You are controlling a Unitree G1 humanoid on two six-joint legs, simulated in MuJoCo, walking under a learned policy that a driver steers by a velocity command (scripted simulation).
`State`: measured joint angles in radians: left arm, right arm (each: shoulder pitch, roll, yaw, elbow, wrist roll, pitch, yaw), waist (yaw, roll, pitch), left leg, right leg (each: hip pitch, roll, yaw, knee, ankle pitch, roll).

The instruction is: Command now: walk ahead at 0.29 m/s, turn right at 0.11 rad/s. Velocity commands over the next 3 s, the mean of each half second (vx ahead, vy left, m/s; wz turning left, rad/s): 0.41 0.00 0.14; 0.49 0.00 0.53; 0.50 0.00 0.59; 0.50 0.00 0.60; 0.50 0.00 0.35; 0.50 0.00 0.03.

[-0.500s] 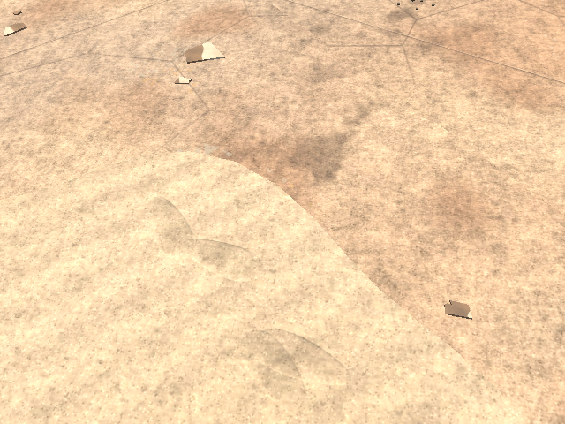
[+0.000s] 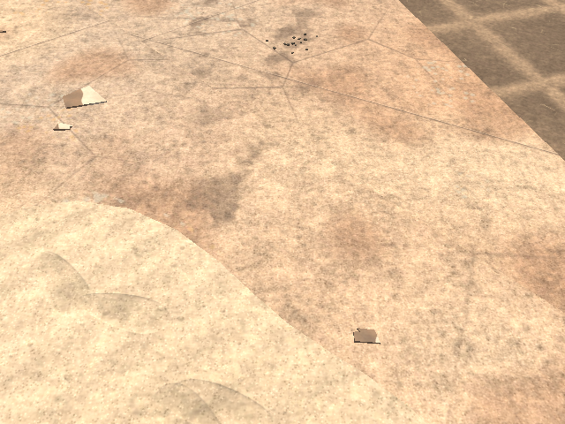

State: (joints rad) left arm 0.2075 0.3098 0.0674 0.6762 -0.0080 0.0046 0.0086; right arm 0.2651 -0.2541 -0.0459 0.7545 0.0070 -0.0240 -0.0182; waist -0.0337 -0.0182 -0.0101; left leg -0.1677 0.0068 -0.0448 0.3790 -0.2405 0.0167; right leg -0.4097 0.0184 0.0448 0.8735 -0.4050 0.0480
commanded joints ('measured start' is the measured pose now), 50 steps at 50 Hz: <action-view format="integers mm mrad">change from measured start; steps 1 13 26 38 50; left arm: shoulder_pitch -127 164 191 53 -211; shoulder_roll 21 96 118 122 59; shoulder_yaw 0 20 21 3 -20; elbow -93 7 99 -35 -109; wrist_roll -5 11 1 5 6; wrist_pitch -52 -103 -100 -149 -123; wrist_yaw -13 -16 7 1 -13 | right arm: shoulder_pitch -6 -34 -285 -31 66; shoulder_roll -187 -160 -50 -174 -213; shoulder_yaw -49 -35 5 -54 -62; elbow -55 -87 -189 -171 -98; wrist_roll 7 35 17 3 22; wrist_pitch -13 -59 -43 -43 -23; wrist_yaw -5 27 85 50 7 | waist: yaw -34 97 122 20 -45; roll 189 -117 -28 -13 96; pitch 38 82 152 -52 9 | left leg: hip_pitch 64 -703 -528 135 -107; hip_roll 183 73 44 180 64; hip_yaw -209 -76 68 -415 -274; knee -204 758 259 -112 -90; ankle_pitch -133 -102 308 136 149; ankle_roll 168 35 16 293 205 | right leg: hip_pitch -95 491 418 -277 -68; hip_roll -19 -315 -260 -117 -29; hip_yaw -49 373 -150 65 18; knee -146 -700 -748 353 -298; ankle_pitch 45 -106 554 65 494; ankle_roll -8 -252 -185 -50 35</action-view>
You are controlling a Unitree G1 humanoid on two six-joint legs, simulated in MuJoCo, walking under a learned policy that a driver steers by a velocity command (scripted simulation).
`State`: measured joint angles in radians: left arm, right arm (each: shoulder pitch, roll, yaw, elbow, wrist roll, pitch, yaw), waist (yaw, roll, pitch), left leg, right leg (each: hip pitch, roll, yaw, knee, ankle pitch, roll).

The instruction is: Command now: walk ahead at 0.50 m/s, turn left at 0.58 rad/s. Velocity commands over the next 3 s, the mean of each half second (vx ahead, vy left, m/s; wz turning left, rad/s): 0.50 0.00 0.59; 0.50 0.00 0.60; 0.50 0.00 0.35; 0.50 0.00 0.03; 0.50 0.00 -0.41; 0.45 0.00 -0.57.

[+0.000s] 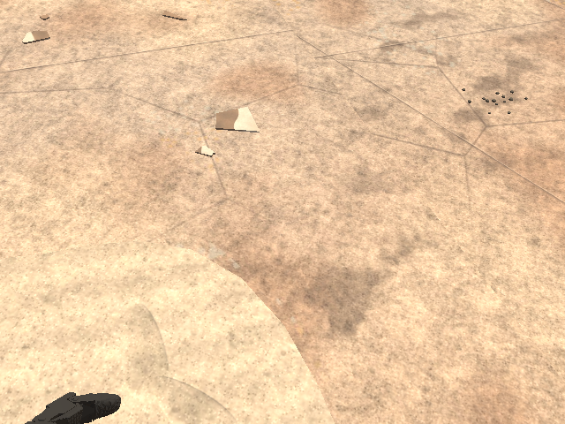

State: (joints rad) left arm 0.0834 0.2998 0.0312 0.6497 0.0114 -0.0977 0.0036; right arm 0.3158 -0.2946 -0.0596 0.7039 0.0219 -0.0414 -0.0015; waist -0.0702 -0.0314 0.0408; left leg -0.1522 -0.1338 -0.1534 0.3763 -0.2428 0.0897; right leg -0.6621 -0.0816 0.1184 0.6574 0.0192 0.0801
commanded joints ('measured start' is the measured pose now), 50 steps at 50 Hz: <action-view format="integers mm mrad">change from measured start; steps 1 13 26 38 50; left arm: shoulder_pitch -92 160 224 124 -134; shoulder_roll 85 74 178 157 79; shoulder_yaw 22 45 79 48 22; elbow -85 -8 109 3 -60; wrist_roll -16 3 -27 -8 -15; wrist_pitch -25 -7 9 -39 -16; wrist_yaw -12 -1 4 0 -25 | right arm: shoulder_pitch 25 -47 -309 -70 37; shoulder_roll -166 -117 -34 -139 -176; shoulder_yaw -47 -31 -1 -45 -53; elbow -43 -111 -189 -145 -52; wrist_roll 10 5 6 -11 6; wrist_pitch -3 13 8 -18 -5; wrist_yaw -11 1 55 29 -16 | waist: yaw -7 101 157 56 -5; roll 117 -86 -27 59 109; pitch -45 -21 47 -118 -22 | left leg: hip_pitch -82 -556 -515 139 -89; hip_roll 217 215 217 335 235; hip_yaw -201 27 157 -291 -171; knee -57 843 308 -102 -93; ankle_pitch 130 -73 238 162 143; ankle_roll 126 -89 -70 214 130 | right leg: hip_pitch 187 574 672 -37 172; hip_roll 75 -174 -184 -35 71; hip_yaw -39 178 -216 -25 -49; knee -117 -436 -491 516 -100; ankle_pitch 48 -252 60 -353 71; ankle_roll -5 -237 -224 -71 -12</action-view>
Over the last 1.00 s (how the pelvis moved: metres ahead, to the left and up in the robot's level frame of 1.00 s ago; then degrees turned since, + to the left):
0.45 0.04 0.00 25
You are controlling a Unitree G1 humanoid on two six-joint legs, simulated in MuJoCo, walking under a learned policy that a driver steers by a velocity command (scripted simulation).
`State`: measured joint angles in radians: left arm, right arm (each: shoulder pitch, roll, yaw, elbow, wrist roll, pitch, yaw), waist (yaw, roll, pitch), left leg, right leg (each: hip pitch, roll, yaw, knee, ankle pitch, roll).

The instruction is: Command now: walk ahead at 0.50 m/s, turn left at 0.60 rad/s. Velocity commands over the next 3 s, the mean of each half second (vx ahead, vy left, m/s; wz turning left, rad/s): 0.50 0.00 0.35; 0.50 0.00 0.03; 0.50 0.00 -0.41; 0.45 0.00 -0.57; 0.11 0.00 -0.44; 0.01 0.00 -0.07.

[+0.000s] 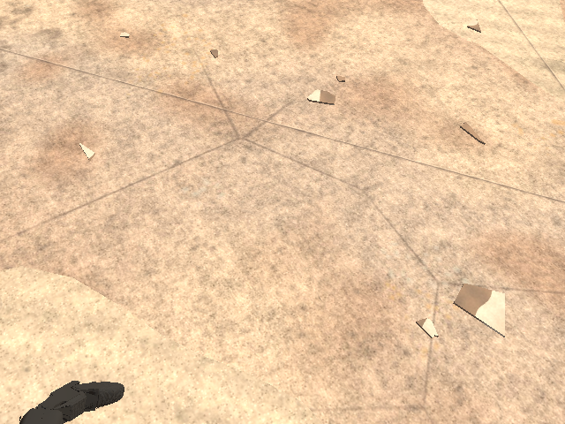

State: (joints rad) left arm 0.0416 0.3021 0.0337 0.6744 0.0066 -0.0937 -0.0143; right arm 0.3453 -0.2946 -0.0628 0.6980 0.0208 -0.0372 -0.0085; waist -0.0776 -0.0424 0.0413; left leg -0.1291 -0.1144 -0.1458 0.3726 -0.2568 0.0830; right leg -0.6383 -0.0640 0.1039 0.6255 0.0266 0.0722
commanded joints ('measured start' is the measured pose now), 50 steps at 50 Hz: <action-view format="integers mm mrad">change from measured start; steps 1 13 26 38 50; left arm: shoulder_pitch -95 194 325 264 -62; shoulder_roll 90 70 176 92 37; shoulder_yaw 25 40 62 33 6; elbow -87 14 125 79 -19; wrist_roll -12 8 -39 -19 -27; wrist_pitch -23 -12 15 8 8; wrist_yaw -11 -5 3 3 -30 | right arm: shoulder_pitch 16 -75 -348 -116 34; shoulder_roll -169 -105 -55 -93 -162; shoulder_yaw -48 -19 14 -8 -25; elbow -39 -75 -137 -37 102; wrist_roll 9 -4 -1 -28 -13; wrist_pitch -7 -13 -40 -51 -47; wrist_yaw -10 1 42 37 9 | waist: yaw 5 99 152 83 -4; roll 125 -52 -45 145 85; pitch -25 -20 12 -75 35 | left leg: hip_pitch -80 -557 -391 30 108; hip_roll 226 181 165 334 335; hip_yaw -210 7 123 -145 89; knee -60 790 183 -185 -237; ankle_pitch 138 -81 212 197 288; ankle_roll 130 -63 -62 154 114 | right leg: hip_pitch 155 544 573 0 -13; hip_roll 56 -176 -184 -76 -19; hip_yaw -21 264 18 -41 -85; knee -97 -410 -448 475 -48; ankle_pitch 43 -273 -20 -288 88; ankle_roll -13 -268 -247 -73 -78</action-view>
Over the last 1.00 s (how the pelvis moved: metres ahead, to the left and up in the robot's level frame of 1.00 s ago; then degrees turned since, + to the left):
0.51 0.12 0.00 36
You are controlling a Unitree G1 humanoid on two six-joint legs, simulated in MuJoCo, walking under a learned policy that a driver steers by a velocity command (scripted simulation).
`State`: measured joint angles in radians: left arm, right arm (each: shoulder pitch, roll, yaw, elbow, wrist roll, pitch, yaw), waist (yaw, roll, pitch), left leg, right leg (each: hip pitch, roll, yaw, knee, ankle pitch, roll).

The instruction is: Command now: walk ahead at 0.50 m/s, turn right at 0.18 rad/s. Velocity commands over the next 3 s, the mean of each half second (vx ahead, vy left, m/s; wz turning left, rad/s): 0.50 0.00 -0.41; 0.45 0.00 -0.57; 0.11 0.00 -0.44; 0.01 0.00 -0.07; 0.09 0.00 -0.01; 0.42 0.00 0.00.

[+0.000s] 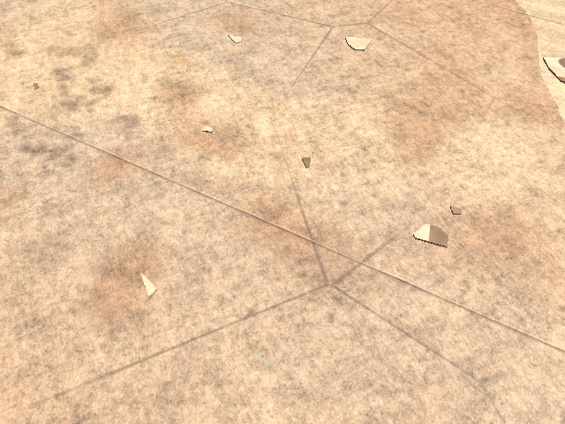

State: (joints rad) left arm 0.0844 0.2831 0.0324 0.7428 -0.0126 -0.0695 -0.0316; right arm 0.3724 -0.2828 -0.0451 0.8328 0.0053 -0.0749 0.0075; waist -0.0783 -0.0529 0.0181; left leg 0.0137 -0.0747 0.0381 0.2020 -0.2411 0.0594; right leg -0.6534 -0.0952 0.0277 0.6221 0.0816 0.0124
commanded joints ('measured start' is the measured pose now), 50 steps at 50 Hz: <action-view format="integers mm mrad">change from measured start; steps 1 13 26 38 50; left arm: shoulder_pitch -123 163 279 212 17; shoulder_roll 59 132 173 123 61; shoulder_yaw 7 54 76 62 48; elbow -99 -76 -46 -119 -214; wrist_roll -10 9 -17 -13 -1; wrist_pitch -16 -2 24 40 46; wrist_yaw -19 2 48 37 -20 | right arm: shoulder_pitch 17 -145 -394 -159 -151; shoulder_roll -172 -158 -99 -88 -194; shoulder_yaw -44 -25 -14 -31 -63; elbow -21 -129 -219 -138 -61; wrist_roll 2 -6 1 -20 14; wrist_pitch -5 -64 -44 -29 3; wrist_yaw -8 -7 6 -5 -28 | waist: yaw -5 112 147 51 34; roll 93 47 -28 179 139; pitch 63 -76 -14 -1 -3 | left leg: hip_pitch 7 -713 -468 -95 -66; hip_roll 311 166 78 326 310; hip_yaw -86 -136 -131 -324 79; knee -51 959 311 13 75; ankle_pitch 291 -102 308 33 609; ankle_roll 130 -48 -121 96 72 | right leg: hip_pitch -14 645 433 -49 113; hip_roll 18 -116 -16 0 41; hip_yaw -5 410 323 93 -47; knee -59 -360 -336 556 28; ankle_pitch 3 -163 -205 -405 -73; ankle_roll -33 -302 -216 -12 -21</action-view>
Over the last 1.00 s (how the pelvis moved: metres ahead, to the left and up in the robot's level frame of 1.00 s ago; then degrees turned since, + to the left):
0.52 0.08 0.00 9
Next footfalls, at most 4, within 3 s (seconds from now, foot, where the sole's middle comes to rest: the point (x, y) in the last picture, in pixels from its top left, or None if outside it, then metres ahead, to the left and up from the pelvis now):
0.14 right None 0.26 -0.13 -0.78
0.62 left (257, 394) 0.56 0.03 -0.78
1.10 right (390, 348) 0.65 -0.31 -0.78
1.52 left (308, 303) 0.80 -0.12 -0.78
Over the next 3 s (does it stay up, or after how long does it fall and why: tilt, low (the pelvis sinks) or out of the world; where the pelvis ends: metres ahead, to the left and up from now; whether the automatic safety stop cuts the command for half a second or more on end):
stays up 0.86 -0.39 -0.02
